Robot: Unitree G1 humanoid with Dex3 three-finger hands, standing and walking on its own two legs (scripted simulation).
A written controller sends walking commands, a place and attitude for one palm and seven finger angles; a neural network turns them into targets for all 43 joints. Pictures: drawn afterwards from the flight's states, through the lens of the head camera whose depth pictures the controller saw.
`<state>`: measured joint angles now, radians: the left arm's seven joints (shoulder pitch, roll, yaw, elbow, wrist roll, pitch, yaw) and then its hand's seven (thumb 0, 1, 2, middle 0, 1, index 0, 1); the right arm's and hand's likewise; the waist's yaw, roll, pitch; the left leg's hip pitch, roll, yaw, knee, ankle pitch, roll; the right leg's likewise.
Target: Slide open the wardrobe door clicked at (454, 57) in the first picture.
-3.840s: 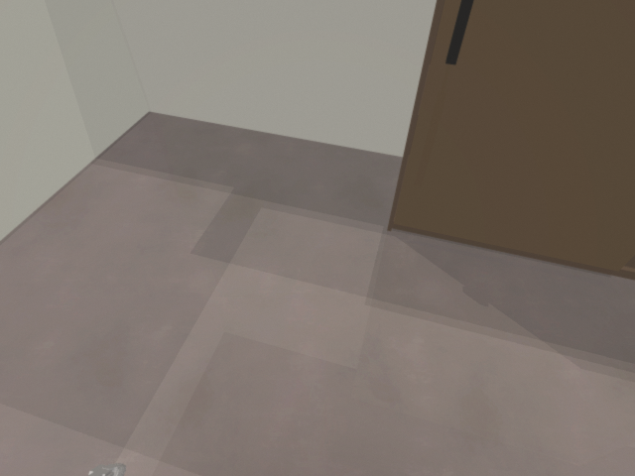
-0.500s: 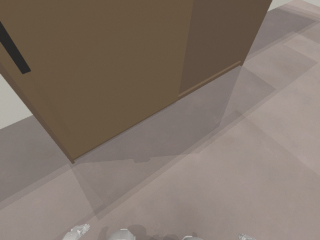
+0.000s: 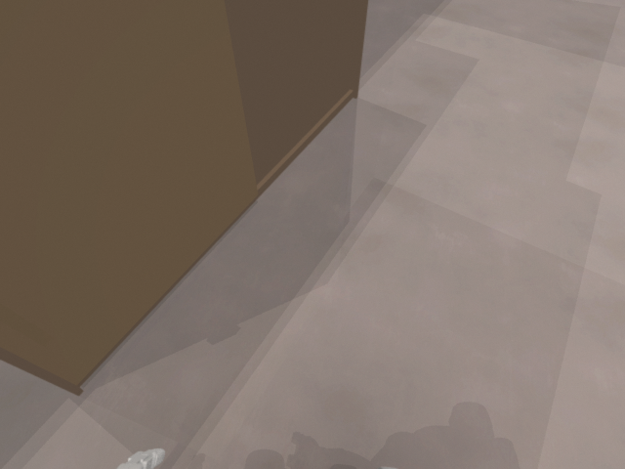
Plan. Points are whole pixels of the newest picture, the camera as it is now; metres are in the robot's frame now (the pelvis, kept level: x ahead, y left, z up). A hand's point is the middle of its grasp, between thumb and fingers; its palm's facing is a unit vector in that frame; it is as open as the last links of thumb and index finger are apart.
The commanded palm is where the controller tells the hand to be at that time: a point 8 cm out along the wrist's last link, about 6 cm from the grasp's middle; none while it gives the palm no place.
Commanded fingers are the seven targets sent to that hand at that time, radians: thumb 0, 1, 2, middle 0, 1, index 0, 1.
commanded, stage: walk to a spot facing it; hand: left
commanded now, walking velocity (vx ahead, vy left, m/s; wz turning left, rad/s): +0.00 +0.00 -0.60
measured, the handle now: out of the picture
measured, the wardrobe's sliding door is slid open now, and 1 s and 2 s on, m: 0.00 0.00 0.00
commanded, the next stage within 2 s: turn to face it in 0.78 s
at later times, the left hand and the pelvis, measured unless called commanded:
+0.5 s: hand (186, 456) +0.15 +0.20 -0.17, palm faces -0.20 -0.96 -0.20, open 7.4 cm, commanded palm none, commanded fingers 0.00 0.90 0.90 -0.20 -0.30 -0.20 -0.30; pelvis +0.04 +0.01 +0.00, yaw -16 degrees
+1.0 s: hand (298, 343) +0.32 +0.04 -0.15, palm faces -0.53 -0.81 -0.27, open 7.4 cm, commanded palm none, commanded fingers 0.00 0.90 0.90 -0.20 -0.30 -0.20 -0.30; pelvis +0.10 -0.06 +0.00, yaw -32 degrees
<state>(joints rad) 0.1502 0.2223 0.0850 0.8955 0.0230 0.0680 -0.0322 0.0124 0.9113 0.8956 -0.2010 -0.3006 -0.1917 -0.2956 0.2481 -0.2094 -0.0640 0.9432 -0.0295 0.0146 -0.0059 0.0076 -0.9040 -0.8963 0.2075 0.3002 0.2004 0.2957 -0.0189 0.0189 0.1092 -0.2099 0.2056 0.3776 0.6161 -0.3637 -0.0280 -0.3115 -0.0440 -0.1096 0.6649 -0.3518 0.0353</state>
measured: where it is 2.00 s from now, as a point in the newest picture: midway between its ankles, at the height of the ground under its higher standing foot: outside the picture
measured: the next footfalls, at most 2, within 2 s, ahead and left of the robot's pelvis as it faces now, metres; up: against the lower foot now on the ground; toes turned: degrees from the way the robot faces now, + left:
right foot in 0.02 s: +0.04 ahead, -0.12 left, +0.00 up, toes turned -7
left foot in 0.44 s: +0.09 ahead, +0.11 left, +0.00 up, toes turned -9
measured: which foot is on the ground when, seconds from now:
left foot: down 0.00-0.02, up 0.04-0.42, down 0.44-0.88, up 0.90-1.00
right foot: up 0.00-0.00, down 0.02-0.44, up 0.46-0.84, down 0.86-1.00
